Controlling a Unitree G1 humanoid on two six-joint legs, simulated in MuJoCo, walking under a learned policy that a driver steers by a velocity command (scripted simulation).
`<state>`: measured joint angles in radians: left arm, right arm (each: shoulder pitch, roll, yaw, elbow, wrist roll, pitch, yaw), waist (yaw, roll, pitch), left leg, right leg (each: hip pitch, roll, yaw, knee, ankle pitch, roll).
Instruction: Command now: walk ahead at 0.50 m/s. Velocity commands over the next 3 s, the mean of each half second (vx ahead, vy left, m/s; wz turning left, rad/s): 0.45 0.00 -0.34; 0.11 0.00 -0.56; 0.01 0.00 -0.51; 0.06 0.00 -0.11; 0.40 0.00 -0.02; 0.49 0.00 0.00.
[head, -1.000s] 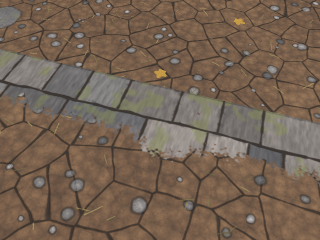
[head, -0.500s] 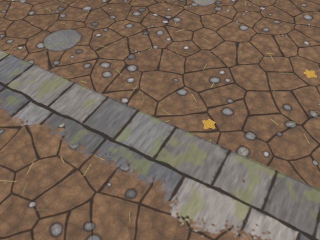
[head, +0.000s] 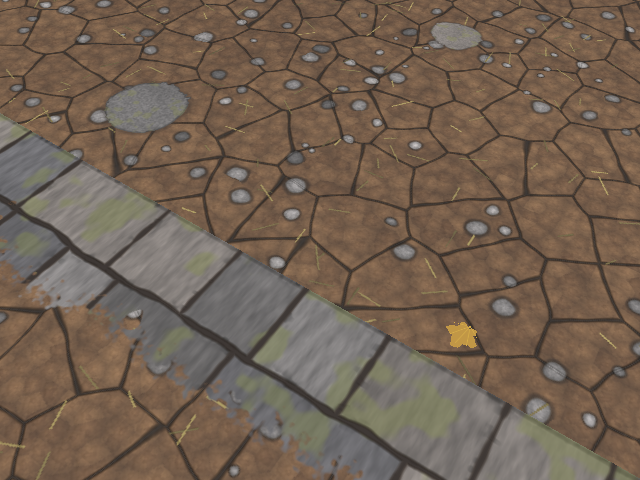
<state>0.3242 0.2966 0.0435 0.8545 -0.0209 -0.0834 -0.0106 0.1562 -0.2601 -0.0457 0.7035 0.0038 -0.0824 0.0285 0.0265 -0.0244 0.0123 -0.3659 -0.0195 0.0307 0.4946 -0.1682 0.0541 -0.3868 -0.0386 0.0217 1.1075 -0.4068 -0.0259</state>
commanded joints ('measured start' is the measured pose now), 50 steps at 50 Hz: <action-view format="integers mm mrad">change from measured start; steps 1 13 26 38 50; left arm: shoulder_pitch -15 -267 -44 -158 -65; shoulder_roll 89 16 159 169 183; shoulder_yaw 27 11 68 72 89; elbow -78 -165 -242 -276 -261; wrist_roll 6 4 9 8 3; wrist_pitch -5 16 32 101 128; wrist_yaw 1 -25 -12 40 43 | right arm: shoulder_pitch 57 164 85 -9 -26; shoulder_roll -102 -159 -162 -118 -142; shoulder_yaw -29 -43 -15 -16 -43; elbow -24 96 -7 -44 -85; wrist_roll -10 -10 10 -11 -26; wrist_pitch -11 -26 -26 59 49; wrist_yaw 3 -33 -35 -65 -56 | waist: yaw -19 -96 50 -33 1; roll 128 61 5 -80 129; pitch -48 58 -293 -169 -109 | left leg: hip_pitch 244 329 -372 -129 255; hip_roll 253 250 52 14 321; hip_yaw -316 31 -136 -121 -350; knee -303 -374 897 340 -113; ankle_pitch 43 260 -356 -44 410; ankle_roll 174 113 -93 -157 149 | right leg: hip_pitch -274 -335 576 85 -252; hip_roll -106 -50 -242 -68 96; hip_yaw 46 28 407 302 123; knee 27 -418 -652 -729 126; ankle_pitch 130 544 955 553 -126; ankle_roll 5 10 -334 -198 92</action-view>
